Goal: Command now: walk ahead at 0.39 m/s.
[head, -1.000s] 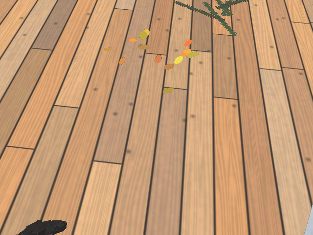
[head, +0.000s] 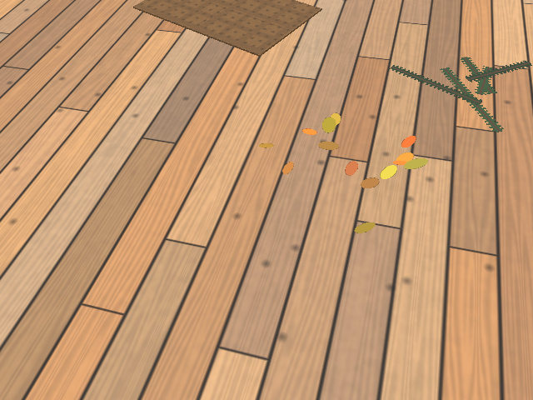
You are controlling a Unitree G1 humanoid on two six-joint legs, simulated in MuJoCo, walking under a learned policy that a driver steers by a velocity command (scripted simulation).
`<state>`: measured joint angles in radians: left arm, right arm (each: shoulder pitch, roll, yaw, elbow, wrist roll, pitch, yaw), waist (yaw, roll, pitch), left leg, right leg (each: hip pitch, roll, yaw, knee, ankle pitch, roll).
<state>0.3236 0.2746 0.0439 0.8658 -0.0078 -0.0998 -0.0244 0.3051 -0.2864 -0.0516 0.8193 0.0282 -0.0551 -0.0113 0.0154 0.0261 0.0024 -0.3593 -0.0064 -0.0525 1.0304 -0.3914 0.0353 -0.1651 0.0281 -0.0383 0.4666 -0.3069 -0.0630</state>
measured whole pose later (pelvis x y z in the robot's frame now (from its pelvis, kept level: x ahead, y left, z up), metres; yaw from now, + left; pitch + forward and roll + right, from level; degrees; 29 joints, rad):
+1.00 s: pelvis +0.51 -0.09 -0.01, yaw -27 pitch +1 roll +1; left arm 0.21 0.30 0.07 0.66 -0.02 -0.04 -0.03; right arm 0.20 -0.31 -0.06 0.81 0.02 -0.10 0.01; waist 0.00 0.01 0.08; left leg -0.37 0.06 -0.02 1.20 -0.41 0.00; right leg -0.41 0.05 -0.01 0.57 -0.19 -0.09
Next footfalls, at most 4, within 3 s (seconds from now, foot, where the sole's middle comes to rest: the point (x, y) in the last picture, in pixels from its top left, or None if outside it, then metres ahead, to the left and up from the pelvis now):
0.36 left None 0.38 0.13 -0.78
0.88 right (378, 379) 0.58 -0.20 -0.78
1.36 left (351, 263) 0.93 -0.17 -0.78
1.90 right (485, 264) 0.92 -0.56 -0.78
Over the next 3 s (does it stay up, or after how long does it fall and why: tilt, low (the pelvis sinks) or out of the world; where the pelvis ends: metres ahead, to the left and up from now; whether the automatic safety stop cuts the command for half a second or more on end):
stays up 1.23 -0.90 -0.02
